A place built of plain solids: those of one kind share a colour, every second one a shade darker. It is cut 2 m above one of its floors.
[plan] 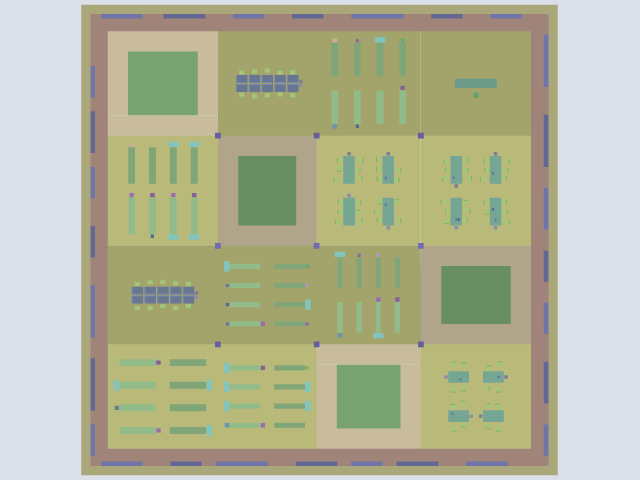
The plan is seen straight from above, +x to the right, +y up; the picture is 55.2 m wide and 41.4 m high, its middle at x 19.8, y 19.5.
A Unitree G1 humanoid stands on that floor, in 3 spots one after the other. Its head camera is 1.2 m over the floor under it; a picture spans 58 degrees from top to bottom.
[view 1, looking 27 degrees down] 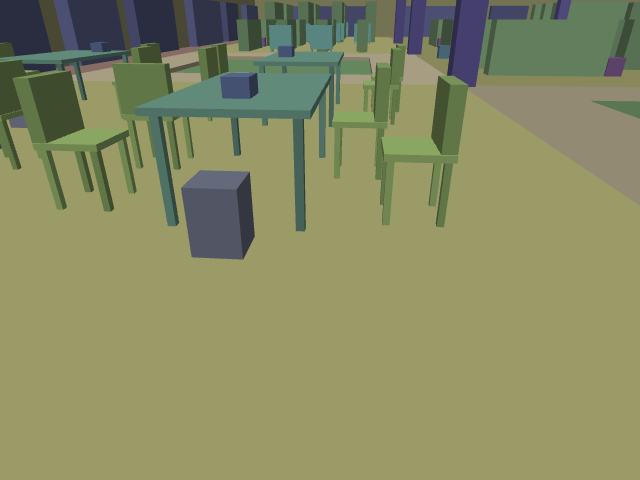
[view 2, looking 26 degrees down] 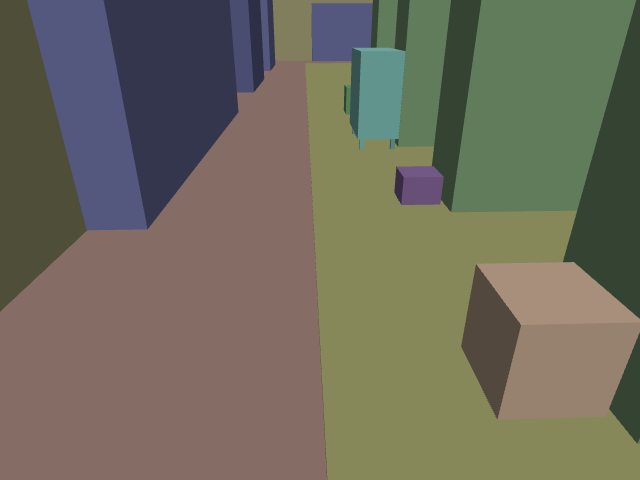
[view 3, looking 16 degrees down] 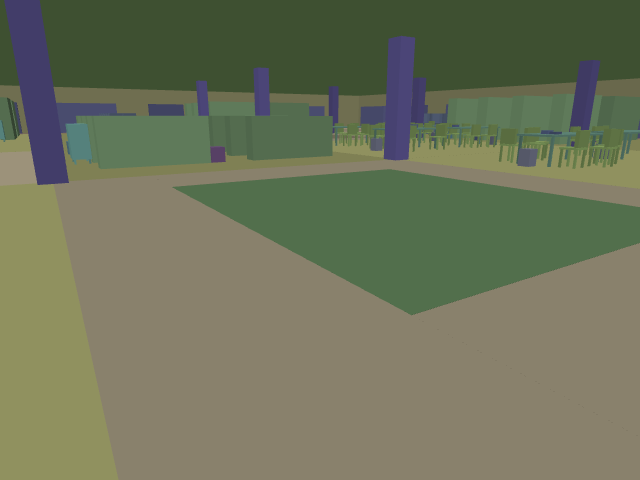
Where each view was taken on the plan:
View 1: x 38.05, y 8.45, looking -175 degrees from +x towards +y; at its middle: floor_bay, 2.64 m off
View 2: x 19.85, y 37.55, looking -2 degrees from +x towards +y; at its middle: floor_bay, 2.74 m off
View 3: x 38.05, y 10.45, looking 148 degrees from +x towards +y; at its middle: floor_well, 4.36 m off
